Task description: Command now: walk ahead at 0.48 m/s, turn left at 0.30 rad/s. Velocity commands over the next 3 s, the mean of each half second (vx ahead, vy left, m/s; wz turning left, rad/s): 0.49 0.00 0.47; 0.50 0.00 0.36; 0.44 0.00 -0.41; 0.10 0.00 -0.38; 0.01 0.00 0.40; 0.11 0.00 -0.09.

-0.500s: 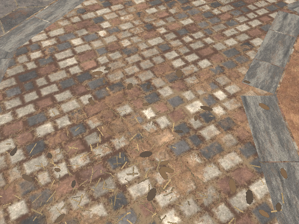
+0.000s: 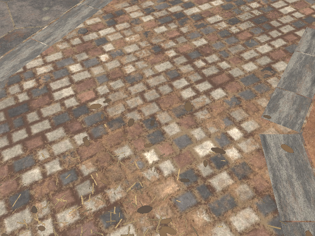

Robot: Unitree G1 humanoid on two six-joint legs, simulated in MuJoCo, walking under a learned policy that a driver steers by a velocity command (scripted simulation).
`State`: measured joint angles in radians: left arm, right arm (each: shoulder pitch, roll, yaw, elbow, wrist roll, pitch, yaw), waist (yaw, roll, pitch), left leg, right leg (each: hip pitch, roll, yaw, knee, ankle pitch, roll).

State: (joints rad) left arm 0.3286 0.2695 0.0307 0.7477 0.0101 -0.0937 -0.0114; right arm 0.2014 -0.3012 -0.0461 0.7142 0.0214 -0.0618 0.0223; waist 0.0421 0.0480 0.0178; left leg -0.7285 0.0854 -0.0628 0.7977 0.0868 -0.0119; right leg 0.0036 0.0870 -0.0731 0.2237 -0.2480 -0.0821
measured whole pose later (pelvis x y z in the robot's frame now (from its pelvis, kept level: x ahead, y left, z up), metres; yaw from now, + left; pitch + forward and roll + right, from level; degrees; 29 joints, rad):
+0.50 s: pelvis +0.30 +0.03 +0.00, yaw +16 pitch +2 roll +1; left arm 0.12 0.31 0.02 0.63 0.02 -0.10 0.00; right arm 0.31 -0.30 -0.06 0.69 0.02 -0.05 0.00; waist -0.05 -0.03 0.04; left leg -0.18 -0.12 -0.12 0.36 -0.21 0.07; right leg -0.67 -0.10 0.11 0.76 -0.08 0.08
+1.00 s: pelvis +0.57 +0.06 +0.00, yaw +26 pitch +2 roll -1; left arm 0.42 0.27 0.05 0.81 -0.02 -0.07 -0.01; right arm 0.09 -0.27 -0.03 0.63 0.01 -0.06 0.02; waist 0.11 0.04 0.03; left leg -0.59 0.07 -0.06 0.69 -0.11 -0.02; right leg -0.08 0.03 -0.02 0.28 -0.23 -0.03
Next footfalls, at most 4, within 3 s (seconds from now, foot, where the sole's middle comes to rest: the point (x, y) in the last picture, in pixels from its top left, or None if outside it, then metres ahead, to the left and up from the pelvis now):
0.20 left None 0.30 0.11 -0.78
0.64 right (187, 211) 0.60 -0.04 -0.78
1.14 left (115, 187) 0.71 0.29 -0.78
1.60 right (157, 137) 1.00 0.10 -0.78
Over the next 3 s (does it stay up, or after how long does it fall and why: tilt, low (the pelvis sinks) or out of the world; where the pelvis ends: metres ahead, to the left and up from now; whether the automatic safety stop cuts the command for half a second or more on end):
stays up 0.93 0.27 0.00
